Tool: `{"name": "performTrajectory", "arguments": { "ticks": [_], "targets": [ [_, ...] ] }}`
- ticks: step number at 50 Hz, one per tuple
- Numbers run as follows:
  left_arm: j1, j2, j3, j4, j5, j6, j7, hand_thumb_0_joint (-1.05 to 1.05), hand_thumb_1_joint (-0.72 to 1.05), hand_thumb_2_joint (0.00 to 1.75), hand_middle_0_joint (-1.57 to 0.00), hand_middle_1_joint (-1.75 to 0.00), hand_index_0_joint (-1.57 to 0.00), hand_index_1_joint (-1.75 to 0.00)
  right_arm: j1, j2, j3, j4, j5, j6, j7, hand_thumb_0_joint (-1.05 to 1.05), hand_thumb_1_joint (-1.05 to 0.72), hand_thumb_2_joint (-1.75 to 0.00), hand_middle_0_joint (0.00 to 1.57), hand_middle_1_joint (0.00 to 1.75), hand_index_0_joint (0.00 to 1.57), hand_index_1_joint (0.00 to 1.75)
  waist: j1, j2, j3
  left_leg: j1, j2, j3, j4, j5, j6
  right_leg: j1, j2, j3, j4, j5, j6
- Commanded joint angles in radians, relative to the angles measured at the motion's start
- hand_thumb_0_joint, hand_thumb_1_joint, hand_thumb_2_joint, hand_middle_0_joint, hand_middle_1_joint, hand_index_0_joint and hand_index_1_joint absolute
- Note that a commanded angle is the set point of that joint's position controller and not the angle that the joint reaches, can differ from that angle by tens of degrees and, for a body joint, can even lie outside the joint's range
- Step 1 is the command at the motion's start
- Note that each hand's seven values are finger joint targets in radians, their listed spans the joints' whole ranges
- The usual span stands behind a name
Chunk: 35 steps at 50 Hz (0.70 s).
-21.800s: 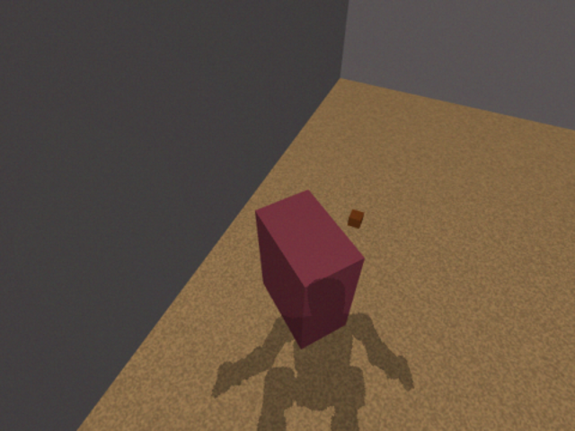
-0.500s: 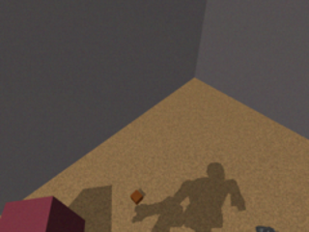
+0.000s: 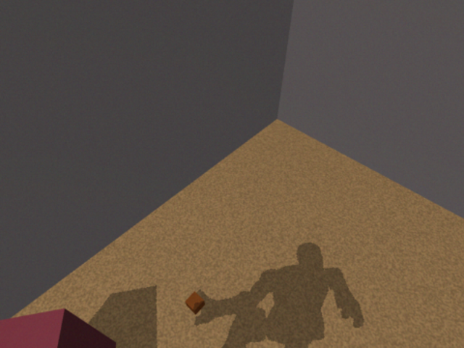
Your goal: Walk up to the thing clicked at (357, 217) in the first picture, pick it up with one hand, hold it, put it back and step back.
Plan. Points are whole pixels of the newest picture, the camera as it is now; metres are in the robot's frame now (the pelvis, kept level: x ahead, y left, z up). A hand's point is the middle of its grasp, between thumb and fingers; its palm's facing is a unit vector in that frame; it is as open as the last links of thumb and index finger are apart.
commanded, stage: walk up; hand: left
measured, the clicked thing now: (195, 302) +0.43 +0.17 -0.75
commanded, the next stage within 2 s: stand in 0.32 s
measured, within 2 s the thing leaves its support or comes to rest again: neither
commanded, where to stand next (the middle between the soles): +0.05 +0.01 m, yaw -2 degrees
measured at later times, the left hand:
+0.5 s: hand out of the picture +0.08 +0.25 -0.16, palm faces -0.02 -0.94 -0.34, open 7.4 cm
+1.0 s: hand out of the picture +0.09 +0.24 -0.16, palm faces -0.03 -0.94 -0.34, open 7.4 cm
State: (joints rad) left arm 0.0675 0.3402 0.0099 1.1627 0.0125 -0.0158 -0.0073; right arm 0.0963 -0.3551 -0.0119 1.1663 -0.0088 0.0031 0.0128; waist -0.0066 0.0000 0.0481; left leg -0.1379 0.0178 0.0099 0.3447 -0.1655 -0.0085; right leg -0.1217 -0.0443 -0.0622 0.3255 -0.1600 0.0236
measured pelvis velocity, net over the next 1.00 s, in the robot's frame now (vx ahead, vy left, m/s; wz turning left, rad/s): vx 0.01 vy -0.01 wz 0.00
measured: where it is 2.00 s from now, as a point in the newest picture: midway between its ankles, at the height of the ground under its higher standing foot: outside the picture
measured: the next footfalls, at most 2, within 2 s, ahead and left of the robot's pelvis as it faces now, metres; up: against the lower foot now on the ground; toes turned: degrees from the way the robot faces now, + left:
none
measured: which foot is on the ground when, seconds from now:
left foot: down 0.00-1.00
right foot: down 0.00-1.00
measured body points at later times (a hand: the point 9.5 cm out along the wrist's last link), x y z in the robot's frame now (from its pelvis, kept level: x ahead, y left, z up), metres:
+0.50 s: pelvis +0.01 +0.00 +0.00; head +0.02 +0.00 +0.45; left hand +0.08 +0.30 -0.13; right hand +0.09 -0.30 -0.13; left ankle +0.02 +0.12 -0.75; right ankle +0.01 -0.13 -0.75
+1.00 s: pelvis +0.01 -0.01 +0.00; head +0.02 -0.01 +0.45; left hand +0.09 +0.29 -0.13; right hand +0.09 -0.31 -0.13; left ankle +0.02 +0.12 -0.75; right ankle +0.01 -0.13 -0.75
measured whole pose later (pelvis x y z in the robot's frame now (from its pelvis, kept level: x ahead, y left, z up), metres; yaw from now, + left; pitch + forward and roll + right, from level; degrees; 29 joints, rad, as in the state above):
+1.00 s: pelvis +0.01 -0.01 +0.00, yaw +0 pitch -2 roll +0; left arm 0.10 0.35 0.00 1.14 0.01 -0.01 -0.01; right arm 0.09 -0.35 0.00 1.15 -0.01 0.00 0.01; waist 0.00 0.00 0.05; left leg -0.11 0.03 0.01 0.31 -0.17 -0.02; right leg -0.11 -0.03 -0.06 0.32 -0.17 0.01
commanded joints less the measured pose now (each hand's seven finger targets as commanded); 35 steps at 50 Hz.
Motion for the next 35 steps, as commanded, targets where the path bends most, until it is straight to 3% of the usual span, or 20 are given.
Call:
{"name": "performTrajectory", "arguments": {
  "ticks": [1, 13, 24, 35],
  "targets": [
    [-0.045, 0.218, 0.04, -0.053, -0.004, -0.019, 0.012, 0.0, 0.9, 0.9, -0.2, -0.3, -0.2, -0.3, -0.051, -0.205, -0.032, -0.06, 0.001, -0.028, -0.013, 0.0, -0.9, -0.9, 0.2, 0.3, 0.2, 0.3, 0.012, 0.018, -0.082, -0.022, 0.112, -0.102, -0.082, 0.066, 0.028, 0.052, -0.097, 0.092, -0.049, 0.051, -0.032],
    [-0.051, 0.215, 0.043, -0.054, -0.002, -0.017, 0.014, 0.0, 0.9, 0.9, -0.2, -0.3, -0.2, -0.3, -0.049, -0.209, -0.035, -0.061, 0.001, -0.026, -0.015, 0.0, -0.9, -0.9, 0.2, 0.3, 0.2, 0.3, 0.004, 0.0, -0.071, -0.002, 0.105, -0.092, -0.076, 0.083, 0.028, 0.029, -0.098, 0.088, -0.053, 0.061, -0.029],
    [-0.022, 0.218, 0.034, -0.064, -0.006, -0.016, 0.012, 0.0, 0.9, 0.9, -0.2, -0.3, -0.2, -0.3, -0.065, -0.206, -0.029, -0.076, 0.0, -0.032, -0.017, 0.0, -0.9, -0.9, 0.2, 0.3, 0.2, 0.3, 0.004, 0.014, -0.114, 0.059, 0.127, -0.09, -0.067, 0.18, 0.017, 0.034, -0.107, 0.096, -0.05, 0.116, -0.03],
    [-0.022, 0.23, 0.033, -0.073, -0.003, -0.015, 0.01, 0.0, 0.9, 0.9, -0.2, -0.3, -0.2, -0.3, -0.059, -0.203, -0.024, -0.076, -0.001, -0.031, -0.016, 0.0, -0.9, -0.9, 0.2, 0.3, 0.2, 0.3, 0.002, 0.006, -0.084, 0.034, 0.12, -0.085, -0.08, 0.11, 0.015, 0.021, -0.106, 0.103, -0.062, 0.063, -0.033]
  ]
}}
